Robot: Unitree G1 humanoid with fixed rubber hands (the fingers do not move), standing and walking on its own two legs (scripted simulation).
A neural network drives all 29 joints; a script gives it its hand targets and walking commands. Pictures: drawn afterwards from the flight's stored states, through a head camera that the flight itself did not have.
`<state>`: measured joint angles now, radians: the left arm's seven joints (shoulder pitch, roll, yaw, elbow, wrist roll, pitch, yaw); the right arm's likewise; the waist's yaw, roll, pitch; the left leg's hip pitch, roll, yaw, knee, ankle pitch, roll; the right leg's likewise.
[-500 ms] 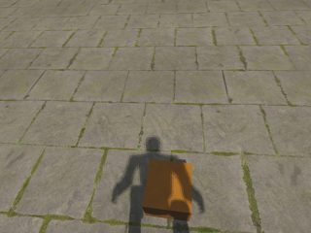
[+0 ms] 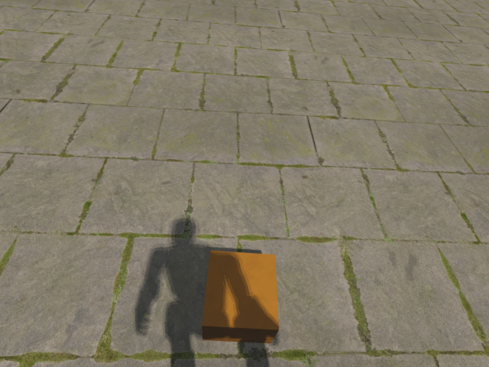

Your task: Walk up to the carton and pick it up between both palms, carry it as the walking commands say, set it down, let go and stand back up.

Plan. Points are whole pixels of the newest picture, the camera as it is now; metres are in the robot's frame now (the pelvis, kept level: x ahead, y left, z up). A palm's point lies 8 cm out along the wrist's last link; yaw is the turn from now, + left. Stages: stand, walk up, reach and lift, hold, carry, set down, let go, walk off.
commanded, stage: walk up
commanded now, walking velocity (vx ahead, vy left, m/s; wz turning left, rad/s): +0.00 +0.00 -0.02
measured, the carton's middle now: (239, 296) +0.50 -0.03 -0.69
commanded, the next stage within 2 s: stand in 0.88 s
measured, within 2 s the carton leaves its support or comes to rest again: neither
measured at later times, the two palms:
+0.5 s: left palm out of the picture +0.02 +0.21 -0.16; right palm out of the picture +0.01 -0.25 -0.14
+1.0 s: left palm out of the picture -0.02 +0.22 -0.15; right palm out of the picture +0.02 -0.22 -0.15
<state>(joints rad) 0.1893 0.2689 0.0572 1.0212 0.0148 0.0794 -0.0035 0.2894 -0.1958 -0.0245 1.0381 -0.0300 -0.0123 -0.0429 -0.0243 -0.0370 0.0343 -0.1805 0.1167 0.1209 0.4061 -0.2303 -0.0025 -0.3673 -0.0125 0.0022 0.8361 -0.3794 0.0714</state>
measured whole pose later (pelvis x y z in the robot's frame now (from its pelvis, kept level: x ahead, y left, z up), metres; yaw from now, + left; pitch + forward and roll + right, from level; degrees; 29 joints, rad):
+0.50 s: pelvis +0.01 -0.02 +0.00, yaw +1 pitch -1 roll +0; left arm 0.24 0.17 0.02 1.11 0.00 -0.02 0.03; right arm 0.27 -0.17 -0.01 1.13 -0.02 -0.02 -0.03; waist 0.00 -0.03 0.05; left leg -0.15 0.04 0.07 0.37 -0.20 -0.02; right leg -0.11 -0.03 -0.06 0.35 -0.22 0.01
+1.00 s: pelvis +0.02 +0.00 +0.00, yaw +1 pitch -1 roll +0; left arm 0.30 0.15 0.01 1.17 0.00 -0.01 0.05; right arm 0.26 -0.15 -0.02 1.14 -0.01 -0.02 -0.04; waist 0.01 -0.02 0.06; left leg -0.14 0.02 0.07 0.37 -0.21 0.01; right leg -0.10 -0.06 -0.05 0.35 -0.23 0.04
